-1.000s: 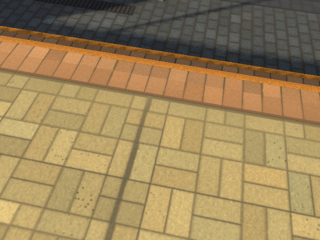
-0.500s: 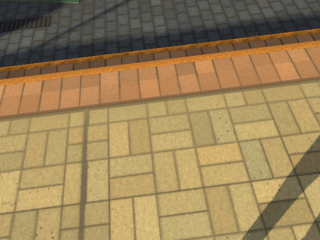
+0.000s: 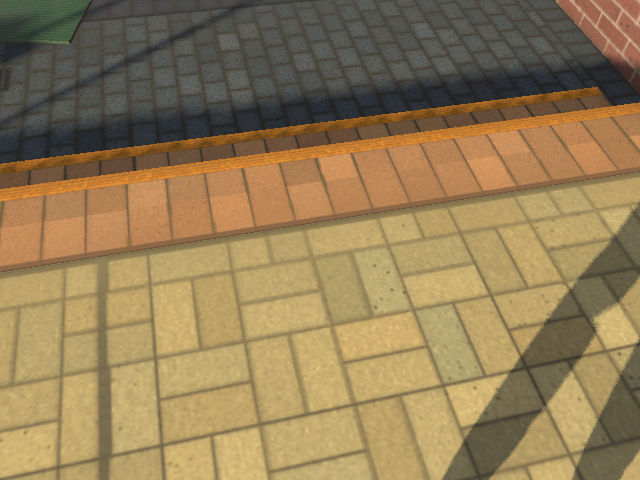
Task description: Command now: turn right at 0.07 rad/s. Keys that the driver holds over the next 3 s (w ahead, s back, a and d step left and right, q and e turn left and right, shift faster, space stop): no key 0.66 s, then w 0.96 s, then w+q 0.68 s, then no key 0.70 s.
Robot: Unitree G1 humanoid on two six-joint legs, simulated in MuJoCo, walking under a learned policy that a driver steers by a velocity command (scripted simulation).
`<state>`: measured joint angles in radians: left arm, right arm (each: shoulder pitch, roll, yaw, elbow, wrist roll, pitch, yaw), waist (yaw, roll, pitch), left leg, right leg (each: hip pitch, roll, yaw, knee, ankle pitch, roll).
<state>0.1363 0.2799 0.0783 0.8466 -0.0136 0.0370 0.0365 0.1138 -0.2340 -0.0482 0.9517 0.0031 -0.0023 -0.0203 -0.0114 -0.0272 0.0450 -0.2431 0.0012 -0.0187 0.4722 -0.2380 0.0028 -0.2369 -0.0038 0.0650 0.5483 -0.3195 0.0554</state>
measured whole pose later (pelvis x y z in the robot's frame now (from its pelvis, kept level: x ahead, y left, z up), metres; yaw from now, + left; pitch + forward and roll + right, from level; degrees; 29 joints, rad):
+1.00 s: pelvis +0.06 +0.02 +0.00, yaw +1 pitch +0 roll -1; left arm 0.24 0.27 0.05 1.01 -0.04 -0.07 0.01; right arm 0.35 -0.23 -0.04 1.09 0.01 -0.11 0.02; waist -0.02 -0.03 0.00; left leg -0.16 -0.02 0.03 0.50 -0.34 0.05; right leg -0.39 0.00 0.04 1.04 -0.41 -0.06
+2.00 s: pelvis +0.62 +0.04 -0.01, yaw +10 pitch +2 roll -1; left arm 0.26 0.27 0.04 0.95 -0.02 -0.11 0.00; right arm 0.14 -0.27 -0.07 0.81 0.01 -0.08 0.04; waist 0.01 -0.01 0.05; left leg -0.44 -0.06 0.02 0.56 -0.16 0.09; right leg -0.30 -0.02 0.01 1.17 -0.42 -0.02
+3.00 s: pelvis +0.98 +0.08 -0.01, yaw +26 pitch +1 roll -1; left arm 0.13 0.28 0.06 0.80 -0.01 -0.09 -0.08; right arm 0.17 -0.27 -0.04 0.81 0.00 -0.07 0.06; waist -0.01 0.00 0.00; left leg -0.26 0.07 0.01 0.56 -0.33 -0.04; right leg -0.28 0.01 -0.11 0.52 -0.27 -0.04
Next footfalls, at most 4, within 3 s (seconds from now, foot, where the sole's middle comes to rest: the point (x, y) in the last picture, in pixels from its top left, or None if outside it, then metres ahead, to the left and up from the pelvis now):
0.02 right None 0.02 -0.14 -0.78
1.36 right None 0.43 -0.12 -0.78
1.90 left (261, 367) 0.72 0.13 -0.78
2.38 right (313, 249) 1.07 0.01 -0.78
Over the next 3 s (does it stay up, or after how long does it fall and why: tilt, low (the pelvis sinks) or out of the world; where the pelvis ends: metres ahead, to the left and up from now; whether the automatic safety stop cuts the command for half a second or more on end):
stays up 0.98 0.08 -0.01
